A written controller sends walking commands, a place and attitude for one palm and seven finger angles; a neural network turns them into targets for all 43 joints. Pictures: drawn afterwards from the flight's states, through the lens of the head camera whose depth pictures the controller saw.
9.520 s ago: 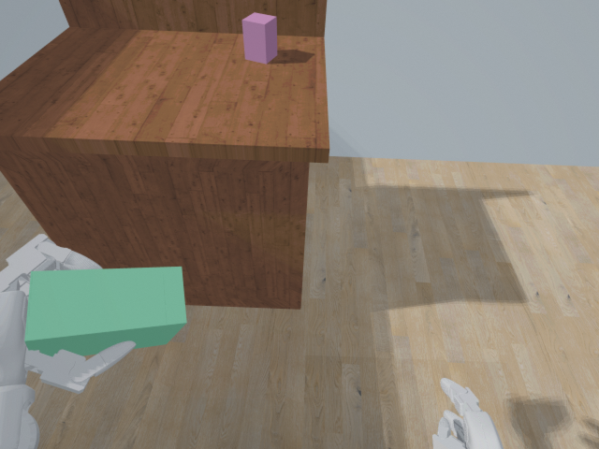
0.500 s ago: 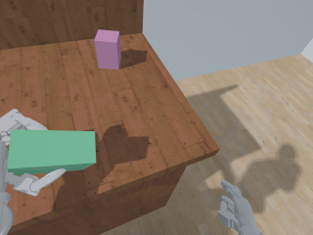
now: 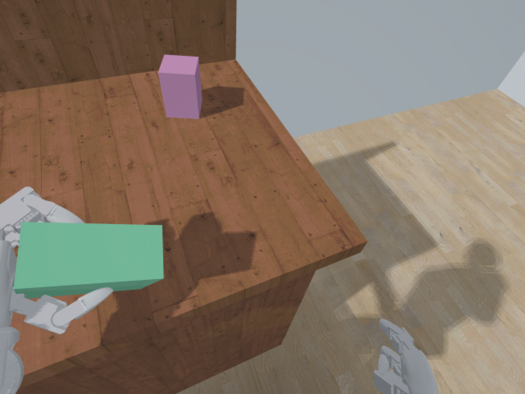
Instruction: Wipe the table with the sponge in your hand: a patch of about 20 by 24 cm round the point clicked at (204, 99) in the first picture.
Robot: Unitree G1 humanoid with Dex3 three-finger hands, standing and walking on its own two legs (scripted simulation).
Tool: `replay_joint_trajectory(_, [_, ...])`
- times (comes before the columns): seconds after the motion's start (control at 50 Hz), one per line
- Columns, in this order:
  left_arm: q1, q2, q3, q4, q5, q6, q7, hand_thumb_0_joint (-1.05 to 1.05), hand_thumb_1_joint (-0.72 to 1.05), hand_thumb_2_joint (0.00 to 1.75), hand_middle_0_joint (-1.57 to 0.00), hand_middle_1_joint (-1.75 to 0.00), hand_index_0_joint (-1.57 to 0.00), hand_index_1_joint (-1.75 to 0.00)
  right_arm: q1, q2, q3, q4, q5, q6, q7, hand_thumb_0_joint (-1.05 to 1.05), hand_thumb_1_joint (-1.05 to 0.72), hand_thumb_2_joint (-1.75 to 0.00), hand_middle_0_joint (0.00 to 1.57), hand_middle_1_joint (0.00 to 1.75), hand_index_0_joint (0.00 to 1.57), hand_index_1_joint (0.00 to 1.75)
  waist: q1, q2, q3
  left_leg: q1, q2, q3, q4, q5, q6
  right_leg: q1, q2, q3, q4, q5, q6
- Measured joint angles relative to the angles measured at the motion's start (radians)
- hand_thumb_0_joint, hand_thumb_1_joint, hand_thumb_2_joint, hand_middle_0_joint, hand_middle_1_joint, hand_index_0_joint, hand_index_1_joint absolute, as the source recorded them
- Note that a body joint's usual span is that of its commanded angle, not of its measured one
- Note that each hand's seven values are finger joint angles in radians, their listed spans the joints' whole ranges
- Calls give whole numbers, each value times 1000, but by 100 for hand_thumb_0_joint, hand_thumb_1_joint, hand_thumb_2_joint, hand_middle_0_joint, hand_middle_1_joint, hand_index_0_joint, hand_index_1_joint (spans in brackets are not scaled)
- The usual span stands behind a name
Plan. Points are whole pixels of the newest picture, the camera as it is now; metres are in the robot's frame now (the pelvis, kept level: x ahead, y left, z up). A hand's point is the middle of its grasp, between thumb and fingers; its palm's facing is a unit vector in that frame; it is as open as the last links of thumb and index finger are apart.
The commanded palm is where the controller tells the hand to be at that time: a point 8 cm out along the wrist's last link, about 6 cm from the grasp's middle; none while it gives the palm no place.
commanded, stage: look again from close up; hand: left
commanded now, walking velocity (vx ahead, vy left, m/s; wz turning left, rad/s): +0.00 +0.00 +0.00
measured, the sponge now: (113, 260) +0.23 +0.20 +0.13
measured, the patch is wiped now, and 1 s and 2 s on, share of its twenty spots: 0.00 0.00 0.00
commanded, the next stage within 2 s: shuffle to correct the standing spot in 0.18 s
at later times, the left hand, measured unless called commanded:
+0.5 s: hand (85, 252) +0.23 +0.22 +0.15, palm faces +0.36 -0.86 -0.35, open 10.1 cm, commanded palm +0.17 +0.26 +0.17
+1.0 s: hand (140, 248) +0.24 +0.17 +0.16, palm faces +0.32 -0.87 -0.37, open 10.1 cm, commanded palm +0.18 +0.21 +0.17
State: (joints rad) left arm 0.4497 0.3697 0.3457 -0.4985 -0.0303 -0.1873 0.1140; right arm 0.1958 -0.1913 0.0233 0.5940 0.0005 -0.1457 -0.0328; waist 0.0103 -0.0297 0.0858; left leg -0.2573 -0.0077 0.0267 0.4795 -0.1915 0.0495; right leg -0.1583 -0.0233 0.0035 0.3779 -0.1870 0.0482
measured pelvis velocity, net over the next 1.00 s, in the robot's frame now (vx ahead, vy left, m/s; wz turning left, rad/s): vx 0.02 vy -0.07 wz -0.01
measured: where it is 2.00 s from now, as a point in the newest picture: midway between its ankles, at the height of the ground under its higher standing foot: outside the picture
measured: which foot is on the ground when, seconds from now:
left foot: down 0.00-1.00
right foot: down 0.00-1.00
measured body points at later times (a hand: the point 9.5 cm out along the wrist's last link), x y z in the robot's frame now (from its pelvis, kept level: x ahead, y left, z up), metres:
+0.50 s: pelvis +0.01 -0.02 +0.00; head +0.03 +0.00 +0.45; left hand +0.20 +0.27 +0.17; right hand +0.20 -0.24 -0.07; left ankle +0.04 +0.08 -0.74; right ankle +0.01 -0.16 -0.74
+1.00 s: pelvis +0.02 -0.07 +0.00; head +0.04 -0.06 +0.44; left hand +0.22 +0.21 +0.18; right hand +0.20 -0.30 -0.08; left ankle +0.04 +0.08 -0.74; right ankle +0.01 -0.16 -0.74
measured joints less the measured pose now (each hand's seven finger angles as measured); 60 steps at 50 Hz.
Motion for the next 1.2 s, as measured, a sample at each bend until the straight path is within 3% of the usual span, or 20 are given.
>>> replay_joint_trajectory(0.48, [-12, -9, -9, 9, -24, 33, -3, -2, -50, 101, -71, -134, -75, -134, -23, 4, -2, -13, 7, 30, -2, 1, -90, -89, 20, 30, 21, 30, 10, 10, -9, 17, 25, -8, -9, -10, -29, 8, 25, -6, 7, -18, -25])
replay_joint_trajectory(0.88, [35, 11, -6, -51, -67, 88, -8, -1, -51, 101, -71, -134, -75, -134, -19, -4, -11, -38, 23, 91, 4, 1, -90, -89, 20, 30, 21, 30, -7, 37, -21, -14, 90, -34, 54, -54, -86, -18, 91, -25, 58, -56, -81])
replay_joint_trajectory(1.2, [54, 22, -9, -63, -82, 111, -9, -1, -51, 101, -71, -134, -75, -134, -11, -19, -18, -32, 26, 121, -2, 1, -90, -89, 20, 30, 21, 30, -19, 52, -27, -20, 107, -53, 81, -75, -107, -29, 109, -43, 103, -91, -109])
